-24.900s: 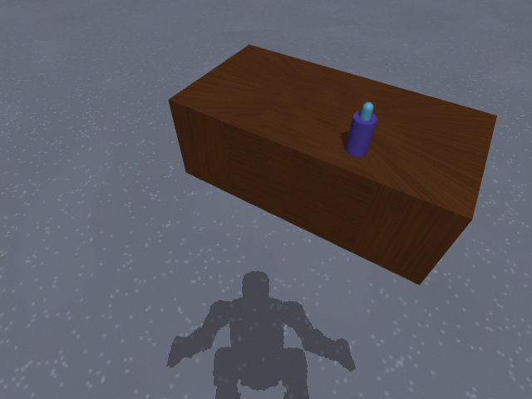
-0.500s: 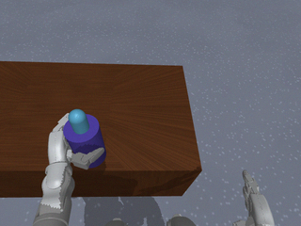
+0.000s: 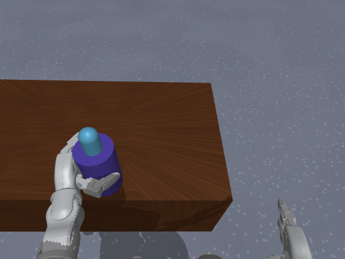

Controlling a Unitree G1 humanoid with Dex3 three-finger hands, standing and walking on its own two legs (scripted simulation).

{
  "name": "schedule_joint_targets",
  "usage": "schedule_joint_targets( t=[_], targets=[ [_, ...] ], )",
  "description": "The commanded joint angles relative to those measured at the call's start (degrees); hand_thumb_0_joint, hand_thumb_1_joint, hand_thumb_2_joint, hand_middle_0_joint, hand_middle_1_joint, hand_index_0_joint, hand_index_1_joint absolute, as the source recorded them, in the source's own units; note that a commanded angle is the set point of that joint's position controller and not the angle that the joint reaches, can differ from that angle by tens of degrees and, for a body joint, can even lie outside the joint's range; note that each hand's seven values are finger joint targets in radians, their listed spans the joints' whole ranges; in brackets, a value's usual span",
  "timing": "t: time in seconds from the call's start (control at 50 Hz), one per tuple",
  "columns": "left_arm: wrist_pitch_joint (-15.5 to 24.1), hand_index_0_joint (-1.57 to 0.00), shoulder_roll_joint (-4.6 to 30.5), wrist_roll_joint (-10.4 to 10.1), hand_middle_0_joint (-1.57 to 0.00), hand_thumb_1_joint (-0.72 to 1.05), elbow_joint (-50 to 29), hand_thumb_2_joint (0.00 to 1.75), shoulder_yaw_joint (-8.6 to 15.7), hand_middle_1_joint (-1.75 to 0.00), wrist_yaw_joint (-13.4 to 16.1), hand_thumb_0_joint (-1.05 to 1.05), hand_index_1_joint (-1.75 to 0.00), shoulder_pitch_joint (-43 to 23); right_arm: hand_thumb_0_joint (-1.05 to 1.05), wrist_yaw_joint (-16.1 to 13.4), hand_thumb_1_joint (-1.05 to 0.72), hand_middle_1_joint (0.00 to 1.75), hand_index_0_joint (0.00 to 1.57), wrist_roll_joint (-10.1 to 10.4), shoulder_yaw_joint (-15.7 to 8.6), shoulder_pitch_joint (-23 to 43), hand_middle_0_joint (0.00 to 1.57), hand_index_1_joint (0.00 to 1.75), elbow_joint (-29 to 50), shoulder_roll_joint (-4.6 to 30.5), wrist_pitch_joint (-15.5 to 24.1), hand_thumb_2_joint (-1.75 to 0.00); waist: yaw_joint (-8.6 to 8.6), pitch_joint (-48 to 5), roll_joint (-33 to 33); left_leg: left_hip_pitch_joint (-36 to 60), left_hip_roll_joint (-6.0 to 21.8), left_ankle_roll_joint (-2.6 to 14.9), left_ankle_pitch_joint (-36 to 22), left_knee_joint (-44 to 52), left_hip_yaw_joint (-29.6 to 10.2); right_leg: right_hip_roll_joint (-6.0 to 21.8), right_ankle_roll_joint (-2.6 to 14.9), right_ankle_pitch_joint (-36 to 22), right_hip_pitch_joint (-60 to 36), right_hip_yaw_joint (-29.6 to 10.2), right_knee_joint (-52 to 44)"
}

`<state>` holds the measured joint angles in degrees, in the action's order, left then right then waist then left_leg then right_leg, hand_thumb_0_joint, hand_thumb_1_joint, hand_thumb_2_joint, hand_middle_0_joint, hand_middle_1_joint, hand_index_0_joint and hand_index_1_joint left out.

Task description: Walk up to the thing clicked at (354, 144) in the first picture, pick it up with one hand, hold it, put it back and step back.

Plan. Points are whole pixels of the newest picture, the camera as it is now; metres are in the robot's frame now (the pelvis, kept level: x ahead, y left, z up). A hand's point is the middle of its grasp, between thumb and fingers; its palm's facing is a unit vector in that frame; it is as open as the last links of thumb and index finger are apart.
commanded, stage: hold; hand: left
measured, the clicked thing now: (98, 159) +0.32 +0.17 +0.06
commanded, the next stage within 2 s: crouch in 1.86 s
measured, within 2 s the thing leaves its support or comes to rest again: neither
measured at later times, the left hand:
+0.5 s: hand (95, 168) +0.31 +0.17 +0.04, palm faces +0.18 -0.98 -0.03, open 11.1 cm
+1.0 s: hand (97, 163) +0.32 +0.17 +0.05, palm faces +0.18 -0.98 -0.01, open 11.1 cm
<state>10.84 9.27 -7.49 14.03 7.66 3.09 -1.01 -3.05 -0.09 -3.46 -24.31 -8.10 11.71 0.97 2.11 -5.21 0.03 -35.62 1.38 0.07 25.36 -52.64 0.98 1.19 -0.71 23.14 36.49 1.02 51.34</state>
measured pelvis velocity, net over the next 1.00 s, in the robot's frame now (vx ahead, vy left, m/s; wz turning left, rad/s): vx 0.00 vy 0.00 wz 0.00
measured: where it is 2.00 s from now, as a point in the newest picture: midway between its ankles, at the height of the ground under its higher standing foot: outside the picture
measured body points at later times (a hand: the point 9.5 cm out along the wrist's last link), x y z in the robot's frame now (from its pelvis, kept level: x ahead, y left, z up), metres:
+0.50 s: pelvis +0.00 +0.00 +0.00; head +0.03 +0.01 +0.45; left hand +0.30 +0.23 +0.05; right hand +0.16 -0.25 -0.03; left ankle +0.01 +0.12 -0.69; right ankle +0.03 -0.13 -0.69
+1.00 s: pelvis +0.00 +0.00 +0.01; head +0.04 +0.00 +0.46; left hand +0.31 +0.22 +0.05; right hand +0.16 -0.26 -0.04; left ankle +0.01 +0.12 -0.69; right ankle +0.03 -0.13 -0.69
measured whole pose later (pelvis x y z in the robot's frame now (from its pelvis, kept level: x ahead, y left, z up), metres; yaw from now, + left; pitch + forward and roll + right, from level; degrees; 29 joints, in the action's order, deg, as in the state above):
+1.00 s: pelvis +0.00 +0.00 +0.01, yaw +0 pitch +8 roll +0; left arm 11.8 8.9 -7.9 17.7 8.7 2.2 -2.5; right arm -3.0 -0.2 -4.2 -21.7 -15.6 11.6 3.7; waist 1.9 -4.2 -0.1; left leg -33.2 1.3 0.0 24.3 -49.9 1.1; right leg 1.2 -0.7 22.2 34.2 0.9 48.8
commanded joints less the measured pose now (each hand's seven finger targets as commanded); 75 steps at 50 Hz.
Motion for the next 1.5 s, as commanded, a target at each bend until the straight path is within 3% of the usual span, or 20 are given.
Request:
schedule_joint_targets(
  t=[0.0, 0.14, 0.18, 0.22, 0.32, 0.48, 0.6, 0.64, 0.68, 0.72, 0.82, 0.86, 0.9, 0.98, 1.04, 1.16, 1.18, 1.3, 1.34, 1.48],
  targets=[
    [6.9, -1.23, 7.2, -2.4, -1.2, -0.04, -19.0, 1.19, 4.4, -1.4, 0.2, 0.0, -1.4, -22.5, 0.0, -1.0, 0.52, 0.05, 0.05, 0.1, -4.2, 1.5, 0.05, 0.05, 7.4, 7.4, 3.7, -0.06, 0.11, -14.7, 1.6, 7.4, -1.4, 0.25, -10.8, 9.3, -0.4, -1.0, 0.87, -12.1, -9.0, -0.1, -8.0],
    [7.6, -1.24, 6.2, -2.1, -1.21, -0.02, -18.7, 1.19, 2.9, -1.4, -0.6, 0.0, -1.39, -21.5, 0.0, -0.6, 0.52, 0.05, 0.05, 0.1, -3.4, 3.0, 0.05, 0.05, 8.1, 7.1, 4.8, -0.06, -0.65, -16.6, 2.3, 9.1, -1.2, -0.22, -13.1, 9.7, -0.8, -1.1, 1.28, -13.0, -9.7, 0.6, -7.4],
    [7.9, -1.25, 8.3, -1.9, -1.22, -0.02, -18.3, 1.2, 4.8, -1.41, -0.4, 0.0, -1.4, -21.6, 0.0, -0.7, 0.52, 0.05, 0.05, 0.1, -4.6, 2.7, 0.05, 0.05, 7.2, 8.2, 5.0, -0.06, -0.89, -16.4, 3.3, 9.4, -1.1, -0.42, -13.8, 9.9, -0.8, -1.3, 1.36, -13.2, -9.6, 0.7, -7.1],
    [8.3, -1.24, 5.7, -2.0, -1.21, -0.02, -20.1, 1.19, 2.3, -1.4, -0.6, 0.0, -1.39, -21.4, 0.0, -0.4, 0.52, 0.05, 0.05, 0.0, -3.0, 2.6, 0.05, 0.05, 7.8, 6.4, 5.1, -0.06, -0.48, -17.0, 2.6, 9.4, -1.3, -0.15, -14.8, 9.3, -0.6, -1.1, 1.18, -14.8, -10.3, 0.5, -7.3],
    [9.0, -1.23, 8.6, -1.5, -1.2, 0.0, -21.9, 1.2, 4.9, -1.4, 0.0, 0.0, -1.4, -22.8, 0.0, -0.6, 0.52, 0.05, 0.05, -0.1, -4.3, 4.0, 0.05, 0.05, 7.7, 7.8, 5.5, -0.06, -0.74, -17.7, 3.6, 9.7, -1.2, -0.24, -12.9, 9.7, -0.7, -1.0, 1.27, -12.7, -10.0, 0.3, -7.5],
    [9.2, -1.24, 8.5, -1.8, -1.21, 0.03, -22.9, 1.23, 4.4, -1.42, -0.3, 0.0, -1.42, -23.9, 0.0, -0.7, 0.52, 0.05, 0.05, -0.2, -4.0, 1.9, 0.05, 0.05, 4.9, 7.3, 6.2, -0.06, -0.17, -16.2, 5.2, 10.0, -1.3, -0.4, -12.4, 10.1, -0.8, -1.1, 1.3, -12.4, -8.6, 0.4, -7.5],
    [7.6, -1.25, 5.6, -2.1, -1.22, 0.04, -20.4, 1.23, 1.8, -1.42, -0.7, 0.0, -1.41, -22.2, 0.0, -0.8, 0.52, 0.05, 0.05, -0.1, -3.4, 2.6, 0.05, 0.05, 5.8, 7.0, 7.0, -0.06, 0.13, -15.9, 2.5, 10.1, -1.1, -0.32, -12.8, 10.6, -1.1, -1.2, 1.16, -12.7, -9.5, 0.8, -8.2],
    [7.3, -1.24, 7.1, -1.8, -1.22, -0.01, -19.1, 1.22, 2.9, -1.42, -0.5, 0.0, -1.42, -23.6, 0.0, -0.9, 0.51, 0.05, 0.05, 0.0, -2.5, 3.3, 0.05, 0.05, 5.3, 6.3, 6.6, -0.06, -0.19, -15.4, 2.5, 9.9, -1.3, -0.04, -12.8, 10.3, -0.8, -1.0, 1.0, -13.0, -10.2, 0.5, -8.8],
    [7.3, -1.25, 9.6, -2.1, -1.22, 0.0, -20.7, 1.23, 5.4, -1.42, -0.2, 0.0, -1.42, -23.8, 0.0, -1.1, 0.51, 0.05, 0.05, 0.1, -4.4, 4.0, 0.05, 0.05, 5.1, 8.1, 6.6, -0.06, -0.8, -17.1, 2.9, 10.5, -1.3, -0.06, -12.8, 10.6, -0.7, -0.9, 1.02, -13.1, -11.0, 0.3, -8.9],
    [6.8, -1.25, 6.8, -2.1, -1.22, -0.02, -17.5, 1.23, 3.7, -1.42, -0.5, 0.0, -1.42, -22.4, 0.0, -1.0, 0.52, 0.05, 0.05, 0.1, -2.6, 3.0, 0.05, 0.05, 5.2, 6.3, 6.4, -0.06, -0.42, -15.2, 1.4, 10.2, -1.3, 0.0, -12.7, 10.8, -0.7, -1.0, 0.95, -13.0, -11.0, 0.6, -9.1],
    [7.6, -1.25, 9.0, -2.5, -1.22, 0.0, -18.3, 1.23, 5.8, -1.43, -0.7, 0.0, -1.42, -24.4, 0.0, -1.0, 0.52, 0.05, 0.05, 0.2, -4.3, 3.6, 0.05, 0.05, 1.8, 7.4, 6.1, -0.06, -0.76, -14.0, 1.0, 9.3, -1.6, 0.41, -11.0, 11.0, -0.2, -0.8, 0.71, -12.1, -10.9, 0.2, -10.0],
    [7.5, -1.25, 6.3, -2.3, -1.22, -0.02, -15.7, 1.23, 4.1, -1.43, -0.9, 0.0, -1.42, -20.9, 0.0, -0.7, 0.52, 0.05, 0.05, 0.3, -2.6, 5.7, 0.05, 0.05, 4.6, 5.9, 6.3, -0.06, -1.36, -15.7, 1.5, 9.7, -1.5, 0.12, -13.5, 10.6, -0.3, -0.8, 0.92, -13.6, -11.6, 0.3, -9.4],
    [8.0, -1.25, 7.4, -2.1, -1.22, 0.0, -15.2, 1.23, 4.7, -1.42, -0.8, 0.0, -1.42, -21.0, 0.0, -0.8, 0.52, 0.05, 0.05, 0.1, -4.6, 4.1, 0.05, 0.05, 2.0, 7.8, 5.9, -0.06, -0.81, -15.4, 1.1, 9.9, -1.3, 0.09, -15.1, 10.2, -0.2, -0.9, 0.96, -15.3, -11.4, 0.3, -8.9],
    [9.6, -1.25, 7.5, -1.6, -1.21, 0.02, -17.3, 1.23, 4.6, -1.42, -0.7, 0.0, -1.41, -21.5, 0.0, -0.4, 0.51, 0.05, 0.05, -0.2, -3.5, 5.1, 0.05, 0.05, 4.6, 6.7, 5.9, -0.06, -0.85, -19.1, 2.3, 10.9, -1.1, -0.32, -18.9, 9.2, -0.7, -0.9, 1.27, -17.9, -12.1, 0.3, -7.4],
    [10.4, -1.26, 8.1, -2.1, -1.22, -0.01, -18.5, 1.24, 5.5, -1.44, -0.6, 0.0, -1.43, -21.5, 0.0, -0.5, 0.51, 0.05, 0.05, -0.2, -4.6, 3.9, 0.05, 0.05, 3.5, 7.9, 5.8, -0.06, -0.72, -17.5, 1.6, 9.6, -1.5, 0.09, -15.9, 9.3, -0.3, -0.8, 0.97, -16.3, -11.7, 0.0, -8.2],
    [10.9, -1.25, 6.7, -1.7, -1.21, 0.02, -19.8, 1.24, 3.1, -1.43, -0.7, 0.0, -1.43, -22.6, 0.0, -0.3, 0.52, 0.05, 0.05, -0.5, -4.4, 3.4, 0.05, 0.05, 3.1, 7.4, 6.3, -0.06, 0.56, -16.6, 4.0, 9.7, -1.4, -0.24, -16.8, 8.7, -0.6, -0.9, 1.2, -17.0, -9.4, 0.1, -7.2],
    [10.9, -1.25, 7.4, -1.7, -1.22, 0.03, -20.7, 1.24, 3.6, -1.43, -0.5, 0.0, -1.43, -23.0, 0.0, -0.4, 0.52, 0.05, 0.05, -0.4, -4.7, 3.6, 0.05, 0.05, 5.2, 8.0, 6.4, -0.06, 0.82, -19.6, 3.7, 11.1, -1.2, -0.24, -18.0, 8.3, -0.7, -0.8, 1.21, -18.2, -10.2, 0.1, -6.9],
    [9.8, -1.3, 8.3, -1.9, -1.27, 0.03, -19.7, 1.27, 4.7, -1.47, -0.3, 0.0, -1.47, -22.9, 0.0, -0.6, 0.51, 0.05, 0.05, -0.2, -4.5, 2.8, 0.05, 0.05, 3.8, 7.6, 6.3, -0.06, 0.0, -17.5, 3.7, 10.0, -1.4, -0.11, -14.3, 9.3, -0.7, -0.8, 1.18, -14.7, -10.0, 0.3, -8.0],
    [9.4, -1.28, 7.1, -1.9, -1.24, 0.02, -20.6, 1.26, 3.1, -1.46, -0.4, 0.0, -1.46, -23.6, 0.0, -0.6, 0.51, 0.05, 0.05, -0.2, -4.2, 2.6, 0.05, 0.05, 4.0, 7.3, 6.5, -0.06, 0.31, -16.8, 3.9, 10.4, -1.4, -0.06, -12.7, 9.9, -0.8, -0.9, 1.13, -13.3, -9.5, 0.5, -8.4],
    [7.6, -1.25, 8.0, -2.1, -1.22, 0.01, -17.9, 1.23, 4.2, -1.43, -0.4, 0.0, -1.43, -23.6, 0.0, -0.9, 0.51, 0.05, 0.05, 0.2, -4.4, 4.4, 0.05, 0.05, 3.9, 7.9, 6.1, -0.06, -0.58, -16.2, 2.5, 10.4, -1.1, -0.23, -13.9, 10.9, -1.1, -1.1, 1.23, -13.5, -10.6, 0.8, -8.7]
  ],
)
